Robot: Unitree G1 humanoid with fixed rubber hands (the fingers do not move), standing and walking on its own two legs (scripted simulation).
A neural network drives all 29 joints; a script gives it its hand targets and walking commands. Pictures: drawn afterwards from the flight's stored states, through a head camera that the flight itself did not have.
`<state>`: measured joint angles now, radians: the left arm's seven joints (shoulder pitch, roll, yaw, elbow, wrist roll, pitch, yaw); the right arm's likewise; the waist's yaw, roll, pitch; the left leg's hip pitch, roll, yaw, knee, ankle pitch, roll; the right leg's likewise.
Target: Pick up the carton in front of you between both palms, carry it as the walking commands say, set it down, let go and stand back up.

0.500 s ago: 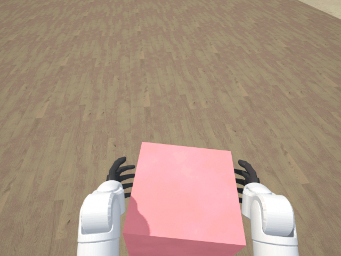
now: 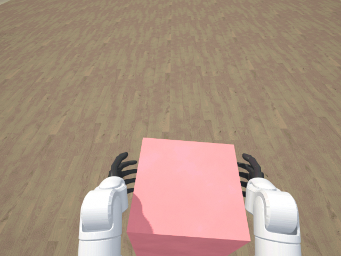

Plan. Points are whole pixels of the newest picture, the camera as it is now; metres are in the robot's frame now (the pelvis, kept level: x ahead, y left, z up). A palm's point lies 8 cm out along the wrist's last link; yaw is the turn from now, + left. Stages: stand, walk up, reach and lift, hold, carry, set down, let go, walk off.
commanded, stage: carry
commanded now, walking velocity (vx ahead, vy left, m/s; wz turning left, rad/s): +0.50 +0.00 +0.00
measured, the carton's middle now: (182, 204) +0.28 +0.01 -0.01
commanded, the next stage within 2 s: none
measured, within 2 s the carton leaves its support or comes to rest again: neither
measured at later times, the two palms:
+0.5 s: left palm (138, 94) +0.62 +0.16 +0.07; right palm (227, 95) +0.61 -0.13 +0.08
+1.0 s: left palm (157, 50) +0.94 +0.13 +0.09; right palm (223, 49) +0.94 -0.16 +0.09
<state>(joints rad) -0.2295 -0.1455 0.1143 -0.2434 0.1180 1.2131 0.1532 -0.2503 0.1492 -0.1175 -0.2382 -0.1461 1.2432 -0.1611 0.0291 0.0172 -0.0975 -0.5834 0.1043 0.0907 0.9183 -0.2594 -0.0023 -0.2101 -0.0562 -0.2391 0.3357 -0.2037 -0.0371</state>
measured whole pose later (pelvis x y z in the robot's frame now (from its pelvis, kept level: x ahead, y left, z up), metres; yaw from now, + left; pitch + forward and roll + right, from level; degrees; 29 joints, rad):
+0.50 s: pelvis +0.34 +0.03 +0.00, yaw -3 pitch +5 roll -1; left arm -0.20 -0.14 0.09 -0.25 0.14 1.18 0.15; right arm -0.22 0.14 -0.11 -0.23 -0.11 1.18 -0.18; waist -0.01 -0.01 -0.08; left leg -0.13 0.05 0.22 0.26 -0.21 0.03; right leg -0.58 -0.10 -0.12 0.72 -0.19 0.02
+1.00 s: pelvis +0.65 -0.01 -0.01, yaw -1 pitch +3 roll +0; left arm -0.26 -0.15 0.12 -0.30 0.13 1.22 0.16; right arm -0.28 0.16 -0.12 -0.30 -0.14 1.21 -0.18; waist 0.00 0.02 -0.03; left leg -0.48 0.05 0.16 0.48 -0.03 -0.03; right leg -0.13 -0.05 -0.22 0.38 -0.30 -0.01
